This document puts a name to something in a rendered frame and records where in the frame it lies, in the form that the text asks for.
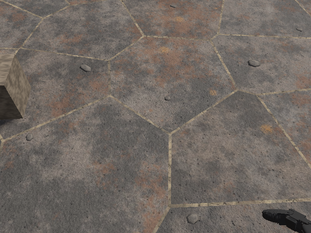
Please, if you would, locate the robot right hand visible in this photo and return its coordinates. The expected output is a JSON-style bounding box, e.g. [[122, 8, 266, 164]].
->
[[262, 209, 311, 233]]

